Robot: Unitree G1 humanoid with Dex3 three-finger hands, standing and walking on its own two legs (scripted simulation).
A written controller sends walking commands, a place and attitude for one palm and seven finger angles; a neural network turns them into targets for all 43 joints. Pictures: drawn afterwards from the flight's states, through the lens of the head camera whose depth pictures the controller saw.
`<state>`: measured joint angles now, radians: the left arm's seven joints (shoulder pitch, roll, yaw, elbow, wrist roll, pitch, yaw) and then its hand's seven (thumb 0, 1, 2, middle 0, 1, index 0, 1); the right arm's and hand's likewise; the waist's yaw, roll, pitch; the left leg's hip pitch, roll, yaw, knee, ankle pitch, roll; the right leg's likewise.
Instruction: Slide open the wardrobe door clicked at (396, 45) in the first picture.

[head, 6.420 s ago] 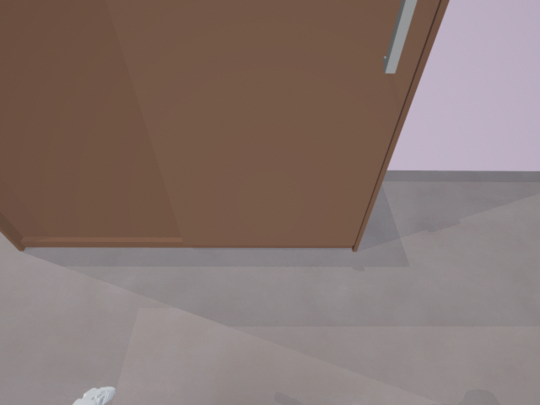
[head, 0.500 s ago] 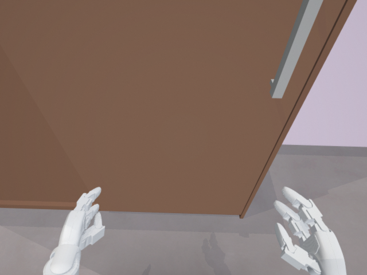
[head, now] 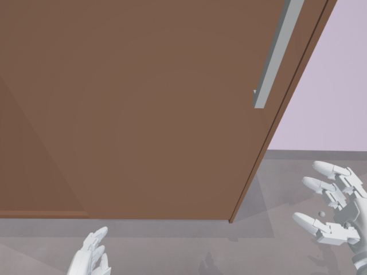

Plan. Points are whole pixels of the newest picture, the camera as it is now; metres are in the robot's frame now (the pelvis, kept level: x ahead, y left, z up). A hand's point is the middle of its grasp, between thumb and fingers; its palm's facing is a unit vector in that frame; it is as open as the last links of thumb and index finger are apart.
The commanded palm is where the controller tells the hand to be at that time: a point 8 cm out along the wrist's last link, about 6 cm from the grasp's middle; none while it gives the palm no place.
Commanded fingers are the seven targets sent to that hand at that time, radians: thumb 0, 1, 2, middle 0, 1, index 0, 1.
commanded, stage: raise the hand with hooked fingers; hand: right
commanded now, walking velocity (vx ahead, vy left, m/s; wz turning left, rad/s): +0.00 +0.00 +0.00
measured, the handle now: (272, 51) +0.53 -0.17 +0.26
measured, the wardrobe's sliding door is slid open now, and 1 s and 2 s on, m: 0.00 0.00 0.00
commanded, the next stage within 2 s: move the hooked fingers beside the handle in 1.24 s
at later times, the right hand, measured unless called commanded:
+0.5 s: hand out of the picture +0.25 -0.27 +0.21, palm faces +0.07 +0.99 -0.12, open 13.7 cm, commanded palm +0.22 -0.31 +0.23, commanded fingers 0.00 0.50 -0.30 0.30 1.20 0.30 1.20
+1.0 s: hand out of the picture +0.28 -0.27 +0.26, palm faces +0.04 +0.99 -0.12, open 13.9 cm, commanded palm +0.24 -0.31 +0.27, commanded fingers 0.00 0.50 -0.30 0.30 1.20 0.30 1.20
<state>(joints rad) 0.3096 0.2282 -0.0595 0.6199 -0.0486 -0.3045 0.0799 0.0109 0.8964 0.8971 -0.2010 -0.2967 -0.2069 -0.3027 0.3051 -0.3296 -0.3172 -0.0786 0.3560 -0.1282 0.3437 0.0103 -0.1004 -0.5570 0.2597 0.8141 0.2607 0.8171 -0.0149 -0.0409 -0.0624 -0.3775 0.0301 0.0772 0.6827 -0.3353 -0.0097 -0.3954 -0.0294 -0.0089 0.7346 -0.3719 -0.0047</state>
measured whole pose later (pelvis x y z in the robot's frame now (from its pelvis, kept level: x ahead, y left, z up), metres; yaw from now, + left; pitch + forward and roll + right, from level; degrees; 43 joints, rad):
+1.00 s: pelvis +0.01 +0.01 +0.02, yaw +0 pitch -3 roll +0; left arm 0.21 0.30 -0.08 0.60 -0.10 -0.21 0.09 0.01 0.90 0.90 -0.20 -0.30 -0.20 -0.30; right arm -0.22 -0.55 -0.51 0.08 0.34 0.33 0.50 -0.01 0.50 -0.30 0.30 1.20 0.30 1.20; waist -0.06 -0.07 -0.03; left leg -0.17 0.03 0.08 0.48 -0.26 0.00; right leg -0.17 -0.02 -0.01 0.49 -0.27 0.01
